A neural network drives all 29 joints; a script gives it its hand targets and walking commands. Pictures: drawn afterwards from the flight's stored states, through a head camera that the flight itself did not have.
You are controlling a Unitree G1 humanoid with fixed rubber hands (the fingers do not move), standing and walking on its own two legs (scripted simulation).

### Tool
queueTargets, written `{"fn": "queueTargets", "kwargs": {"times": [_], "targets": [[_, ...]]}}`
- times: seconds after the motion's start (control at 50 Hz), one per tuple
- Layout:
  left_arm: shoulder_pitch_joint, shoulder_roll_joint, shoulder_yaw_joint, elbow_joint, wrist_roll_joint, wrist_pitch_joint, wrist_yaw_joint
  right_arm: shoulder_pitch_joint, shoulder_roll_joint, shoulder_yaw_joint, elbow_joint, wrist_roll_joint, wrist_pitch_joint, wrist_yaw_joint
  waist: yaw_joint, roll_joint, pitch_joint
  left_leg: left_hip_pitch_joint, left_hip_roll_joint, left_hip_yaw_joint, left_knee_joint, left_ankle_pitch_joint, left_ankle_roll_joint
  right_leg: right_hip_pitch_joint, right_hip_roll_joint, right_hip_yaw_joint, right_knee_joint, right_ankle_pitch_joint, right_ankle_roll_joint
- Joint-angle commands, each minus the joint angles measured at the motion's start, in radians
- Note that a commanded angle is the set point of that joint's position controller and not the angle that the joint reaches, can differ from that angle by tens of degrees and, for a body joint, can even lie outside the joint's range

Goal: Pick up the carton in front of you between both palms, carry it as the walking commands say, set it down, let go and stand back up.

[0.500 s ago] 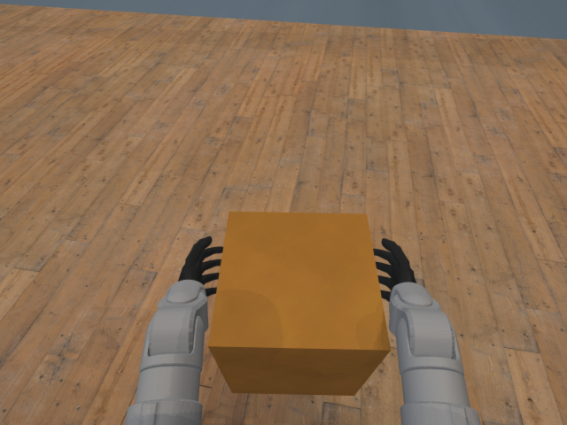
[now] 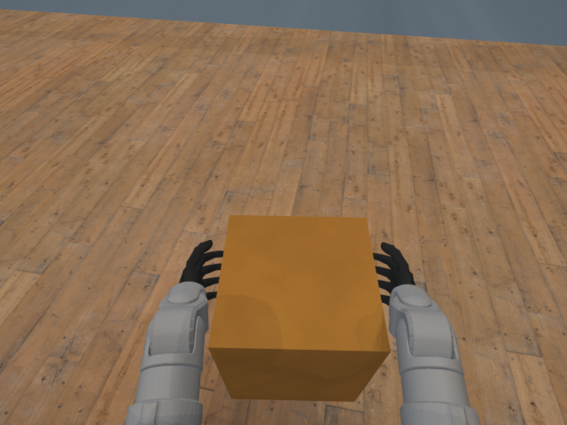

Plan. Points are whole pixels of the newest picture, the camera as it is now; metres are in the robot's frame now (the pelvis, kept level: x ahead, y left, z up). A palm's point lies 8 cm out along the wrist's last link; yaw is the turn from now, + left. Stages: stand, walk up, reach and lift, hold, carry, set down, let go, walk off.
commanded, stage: carry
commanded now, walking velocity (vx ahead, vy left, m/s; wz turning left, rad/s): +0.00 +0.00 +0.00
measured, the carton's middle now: (295, 313) +0.29 +0.00 -0.04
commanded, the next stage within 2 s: hold in 0.12 s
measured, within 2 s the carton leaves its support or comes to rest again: neither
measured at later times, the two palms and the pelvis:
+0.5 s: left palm (164, 327) +0.23 +0.17 +0.05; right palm (379, 286) +0.29 -0.12 +0.05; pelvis -0.02 -0.03 +0.01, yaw +11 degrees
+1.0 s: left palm (195, 313) +0.24 +0.13 +0.06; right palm (405, 275) +0.31 -0.16 +0.05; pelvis -0.01 -0.08 +0.01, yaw +13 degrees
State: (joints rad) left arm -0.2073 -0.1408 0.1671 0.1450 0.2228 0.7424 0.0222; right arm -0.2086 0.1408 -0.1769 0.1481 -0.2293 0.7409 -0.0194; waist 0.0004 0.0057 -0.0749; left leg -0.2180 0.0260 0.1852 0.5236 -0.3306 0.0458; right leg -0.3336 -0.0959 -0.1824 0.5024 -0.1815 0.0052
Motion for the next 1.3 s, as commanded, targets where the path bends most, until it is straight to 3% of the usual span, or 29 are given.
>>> {"fn": "queueTargets", "kwargs": {"times": [0.0, 0.1, 0.12, 0.14, 0.18, 0.2, 0.3, 0.38, 0.44, 0.52, 0.64, 0.88, 1.02, 1.1, 1.18, 1.28], "targets": [[-0.441, -0.885, -0.558, -0.061, -0.233, -0.032, -0.214, -0.448, 0.861, 0.565, -0.064, 0.238, -0.033, 0.222, -0.001, 0.001, -0.243, 0.012, 0.137, -0.115, -0.101, 0.285, -0.007, 0.157, -0.078, 0.09, -0.031, 0.172, -0.011], [-0.441, -0.886, -0.558, -0.06, -0.232, -0.031, -0.214, -0.448, 0.861, 0.564, -0.063, 0.238, -0.033, 0.222, -0.001, 0.002, -0.243, 0.011, 0.137, -0.116, -0.101, 0.287, -0.006, 0.155, -0.077, 0.088, -0.031, 0.168, -0.01], [-0.34, -0.914, -0.524, -0.012, -0.23, -0.041, -0.214, -0.337, 0.873, 0.547, -0.089, 0.24, -0.031, 0.22, -0.013, 0.08, -0.124, 0.048, -0.038, -0.324, -0.169, 0.611, -0.021, 0.384, 0.212, 0.225, -0.051, 0.326, -0.046], [-0.346, -0.885, -0.516, -0.058, -0.207, -0.066, -0.201, -0.366, 0.842, 0.55, -0.139, 0.229, -0.048, 0.219, 0.009, 0.078, -0.178, 0.113, -0.041, -0.326, -0.142, 0.73, -0.035, 0.379, 0.197, 0.256, -0.069, 0.371, -0.05], [-0.328, -0.857, -0.472, -0.028, -0.157, -0.083, -0.18, -0.411, 0.828, 0.562, -0.147, 0.232, -0.057, 0.229, 0.037, 0.031, -0.178, 0.289, -0.046, -0.327, -0.148, 0.733, -0.032, 0.263, 0.199, 0.255, -0.101, 0.34, -0.018], [-0.322, -0.859, -0.459, -0.013, -0.146, -0.088, -0.172, -0.431, 0.815, 0.569, -0.141, 0.241, -0.064, 0.236, 0.05, 0.051, -0.188, 0.324, -0.055, -0.315, -0.173, 0.635, -0.035, 0.265, 0.198, 0.257, -0.115, 0.304, -0.007], [-0.453, -0.896, -0.542, -0.042, -0.21, -0.087, -0.205, -0.409, 0.855, 0.531, -0.056, 0.211, -0.078, 0.231, -0.018, 0.041, -0.161, 0.302, -0.059, -0.3, -0.188, 0.523, -0.06, 0.264, 0.218, 0.251, -0.142, 0.18, -0.018], [-0.505, -0.903, -0.547, -0.009, -0.224, -0.069, -0.238, -0.408, 0.872, 0.475, 0.011, 0.169, -0.071, 0.226, -0.049, 0.042, -0.104, 0.221, -0.073, -0.286, -0.208, 0.342, -0.066, 0.288, 0.209, 0.249, -0.156, 0.102, -0.036], [-0.525, -0.909, -0.522, 0.035, -0.22, -0.063, -0.254, -0.44, 0.89, 0.459, 0.044, 0.157, -0.064, 0.234, -0.043, 0.028, -0.078, 0.15, -0.08, -0.281, -0.22, 0.234, -0.057, 0.324, 0.201, 0.244, -0.159, 0.064, -0.034], [-0.533, -0.927, -0.476, 0.088, -0.202, -0.063, -0.266, -0.506, 0.923, 0.477, 0.052, 0.167, -0.055, 0.252, -0.013, 0.004, -0.069, 0.079, -0.087, -0.276, -0.231, 0.128, -0.036, 0.373, 0.189, 0.241, -0.16, 0.025, -0.019], [-0.556, -0.954, -0.421, 0.138, -0.178, -0.07, -0.281, -0.583, 0.963, 0.494, 0.072, 0.191, -0.045, 0.283, 0.016, -0.03, -0.072, 0.049, -0.102, -0.261, -0.218, 0.049, -0.009, 0.383, 0.161, 0.256, -0.18, -0.06, 0.0], [-0.634, -0.953, -0.373, 0.183, -0.158, -0.079, -0.303, -0.629, 0.979, 0.436, 0.154, 0.189, -0.042, 0.292, 0.003, -0.046, -0.074, 0.038, -0.117, -0.254, -0.177, 0.052, -0.004, 0.371, 0.121, 0.302, -0.212, -0.119, 0.003], [-0.779, -0.894, -0.223, 0.342, -0.061, -0.139, -0.305, -0.738, 0.934, 0.245, 0.321, 0.092, -0.093, 0.269, -0.021, -0.038, -0.013, -0.046, -0.116, -0.25, -0.129, -0.017, 0.001, 0.326, 0.128, 0.29, -0.167, -0.186, -0.003], [-0.803, -0.811, -0.078, 0.434, 0.042, -0.202, -0.264, -0.767, 0.83, 0.092, 0.4, -0.009, -0.155, 0.23, -0.039, -0.014, 0.025, -0.146, -0.123, -0.249, -0.075, -0.017, -0.001, 0.26, 0.146, 0.265, -0.09, -0.126, -0.008], [-0.742, -0.715, 0.025, 0.487, 0.116, -0.3, -0.222, -0.722, 0.704, 0.001, 0.429, -0.08, -0.261, 0.21, -0.042, -0.006, -0.023, -0.248, -0.134, -0.244, -0.011, 0.069, -0.011, 0.168, 0.17, 0.246, 0.008, 0.049, -0.01], [-0.718, -0.728, -0.049, 0.476, 0.085, -0.479, -0.197, -0.721, 0.695, 0.071, 0.416, -0.064, -0.446, 0.216, -0.031, 0.007, -0.222, -0.356, -0.156, -0.232, 0.099, 0.225, -0.038, 0.038, 0.195, 0.232, 0.155, 0.242, -0.01]]}}
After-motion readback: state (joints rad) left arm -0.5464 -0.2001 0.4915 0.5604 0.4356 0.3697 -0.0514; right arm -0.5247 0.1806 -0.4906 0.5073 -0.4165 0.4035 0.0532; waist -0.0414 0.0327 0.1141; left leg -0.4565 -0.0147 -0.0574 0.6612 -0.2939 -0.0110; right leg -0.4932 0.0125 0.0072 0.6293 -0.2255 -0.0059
